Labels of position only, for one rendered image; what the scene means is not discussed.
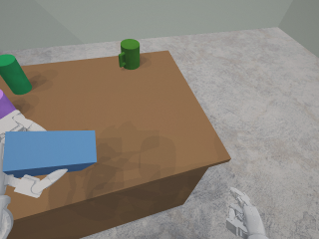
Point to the table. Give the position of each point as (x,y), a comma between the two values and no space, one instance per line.
(154,143)

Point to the sponge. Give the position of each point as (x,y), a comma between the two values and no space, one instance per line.
(41,152)

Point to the robot left hand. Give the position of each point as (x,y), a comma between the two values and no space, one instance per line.
(28,185)

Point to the left robot forearm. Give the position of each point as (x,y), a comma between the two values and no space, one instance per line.
(6,217)

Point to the robot right hand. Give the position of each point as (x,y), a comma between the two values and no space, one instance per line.
(248,221)

